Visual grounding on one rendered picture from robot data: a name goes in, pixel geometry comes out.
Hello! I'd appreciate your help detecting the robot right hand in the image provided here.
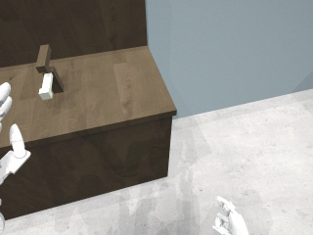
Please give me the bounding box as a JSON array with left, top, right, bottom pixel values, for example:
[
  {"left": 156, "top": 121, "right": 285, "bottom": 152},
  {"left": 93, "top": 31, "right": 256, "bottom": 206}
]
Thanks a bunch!
[{"left": 212, "top": 196, "right": 249, "bottom": 235}]

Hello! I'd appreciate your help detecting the tap lever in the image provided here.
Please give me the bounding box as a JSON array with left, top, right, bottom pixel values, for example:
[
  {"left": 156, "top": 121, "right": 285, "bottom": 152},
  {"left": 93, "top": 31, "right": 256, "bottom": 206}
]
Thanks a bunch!
[{"left": 38, "top": 72, "right": 53, "bottom": 100}]

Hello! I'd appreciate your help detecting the robot left hand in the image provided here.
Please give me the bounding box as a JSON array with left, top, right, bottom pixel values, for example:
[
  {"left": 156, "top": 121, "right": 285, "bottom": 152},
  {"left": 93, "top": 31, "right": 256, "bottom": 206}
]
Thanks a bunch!
[{"left": 0, "top": 82, "right": 31, "bottom": 185}]

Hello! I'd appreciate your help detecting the counter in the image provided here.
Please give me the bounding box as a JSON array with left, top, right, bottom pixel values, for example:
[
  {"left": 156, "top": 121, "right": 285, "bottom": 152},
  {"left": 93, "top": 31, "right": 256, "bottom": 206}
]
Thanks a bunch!
[{"left": 0, "top": 0, "right": 177, "bottom": 220}]

